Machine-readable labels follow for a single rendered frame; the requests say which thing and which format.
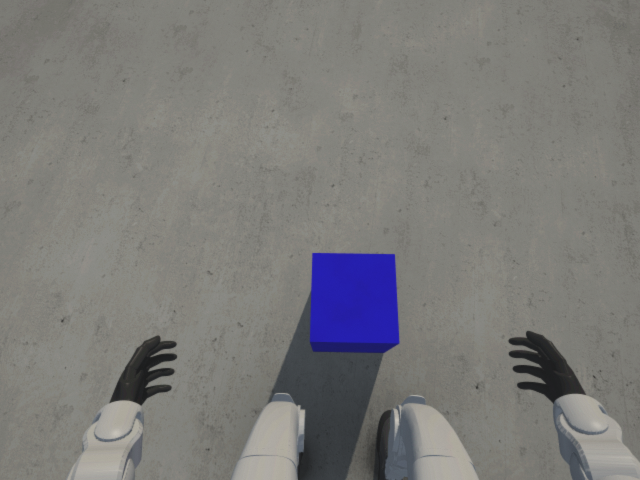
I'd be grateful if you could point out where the left robot hand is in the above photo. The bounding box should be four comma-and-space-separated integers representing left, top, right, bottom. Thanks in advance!
110, 335, 177, 405

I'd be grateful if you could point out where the right robot forearm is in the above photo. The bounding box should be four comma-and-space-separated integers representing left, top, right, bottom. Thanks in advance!
553, 394, 640, 480

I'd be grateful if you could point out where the right robot hand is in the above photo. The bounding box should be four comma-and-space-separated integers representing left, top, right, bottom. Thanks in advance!
509, 331, 586, 404

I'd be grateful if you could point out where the robot left thigh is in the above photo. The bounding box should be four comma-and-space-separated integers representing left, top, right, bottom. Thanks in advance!
230, 401, 305, 480

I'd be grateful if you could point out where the left robot forearm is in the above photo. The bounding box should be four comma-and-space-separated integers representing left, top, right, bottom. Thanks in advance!
65, 400, 144, 480

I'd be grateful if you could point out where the robot right foot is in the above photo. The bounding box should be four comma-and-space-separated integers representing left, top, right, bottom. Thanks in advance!
377, 410, 403, 480

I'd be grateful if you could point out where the carton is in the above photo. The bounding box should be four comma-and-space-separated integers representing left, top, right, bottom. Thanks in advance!
310, 253, 399, 353

